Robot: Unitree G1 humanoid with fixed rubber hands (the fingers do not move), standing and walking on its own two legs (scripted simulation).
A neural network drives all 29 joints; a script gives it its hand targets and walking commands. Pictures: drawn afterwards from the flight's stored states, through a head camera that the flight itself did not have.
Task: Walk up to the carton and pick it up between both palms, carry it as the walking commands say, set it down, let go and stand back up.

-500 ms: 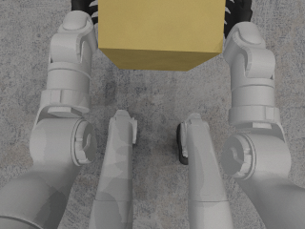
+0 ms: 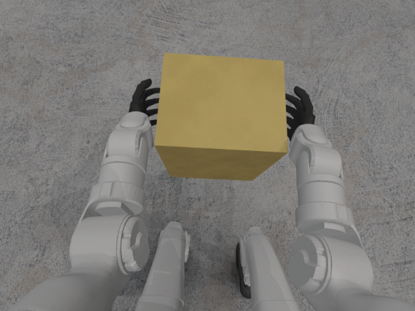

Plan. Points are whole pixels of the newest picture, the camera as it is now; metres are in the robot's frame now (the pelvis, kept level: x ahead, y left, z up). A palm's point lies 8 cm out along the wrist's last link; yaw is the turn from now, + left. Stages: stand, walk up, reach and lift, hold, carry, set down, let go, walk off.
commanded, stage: reach and lift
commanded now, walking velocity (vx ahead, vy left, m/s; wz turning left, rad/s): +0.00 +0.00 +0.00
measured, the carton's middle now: (216, 129) +0.47 +0.02 -0.09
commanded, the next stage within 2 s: none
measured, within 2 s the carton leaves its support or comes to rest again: neither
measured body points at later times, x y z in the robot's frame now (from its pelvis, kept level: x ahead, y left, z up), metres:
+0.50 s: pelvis +0.09 +0.00 +0.09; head +0.16 +0.02 +0.53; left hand +0.43 +0.18 +0.06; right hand +0.44 -0.13 +0.07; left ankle +0.12 +0.15 -0.62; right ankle +0.10 -0.15 -0.62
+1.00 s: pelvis +0.07 +0.01 +0.11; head +0.06 +0.02 +0.56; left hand +0.40 +0.17 +0.13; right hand +0.40 -0.13 +0.14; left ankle +0.12 +0.15 -0.62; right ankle +0.10 -0.15 -0.62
